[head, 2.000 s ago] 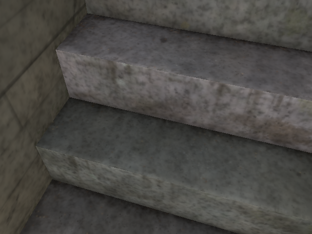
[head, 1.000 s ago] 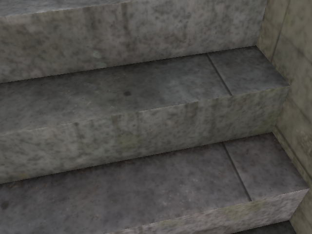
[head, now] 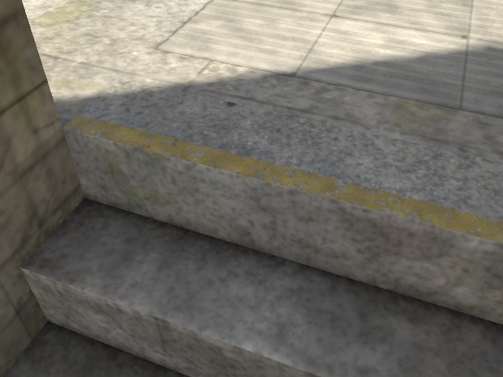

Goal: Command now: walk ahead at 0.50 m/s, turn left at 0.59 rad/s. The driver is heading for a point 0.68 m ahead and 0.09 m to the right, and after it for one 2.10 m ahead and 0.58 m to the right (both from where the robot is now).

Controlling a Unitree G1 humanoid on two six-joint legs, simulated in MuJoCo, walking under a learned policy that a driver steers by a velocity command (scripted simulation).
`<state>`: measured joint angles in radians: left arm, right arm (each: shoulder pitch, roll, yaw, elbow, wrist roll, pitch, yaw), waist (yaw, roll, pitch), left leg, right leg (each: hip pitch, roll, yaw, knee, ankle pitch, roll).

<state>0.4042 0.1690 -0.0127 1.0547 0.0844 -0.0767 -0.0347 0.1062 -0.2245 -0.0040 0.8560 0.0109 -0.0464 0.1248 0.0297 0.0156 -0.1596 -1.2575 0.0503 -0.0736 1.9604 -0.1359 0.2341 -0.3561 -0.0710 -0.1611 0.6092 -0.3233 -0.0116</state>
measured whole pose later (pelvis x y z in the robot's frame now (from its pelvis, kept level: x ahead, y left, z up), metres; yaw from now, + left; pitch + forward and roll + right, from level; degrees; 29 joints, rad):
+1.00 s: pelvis +0.37 +0.12 +0.22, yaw -13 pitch +7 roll +4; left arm 0.08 0.11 -0.01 0.93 0.02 0.06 -0.07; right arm 0.42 -0.09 0.08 1.17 -0.13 -0.13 0.09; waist -0.01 -0.04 -0.16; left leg -0.15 0.07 0.52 0.35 -0.28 0.01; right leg -1.47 -0.16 0.10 2.17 -0.10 -0.27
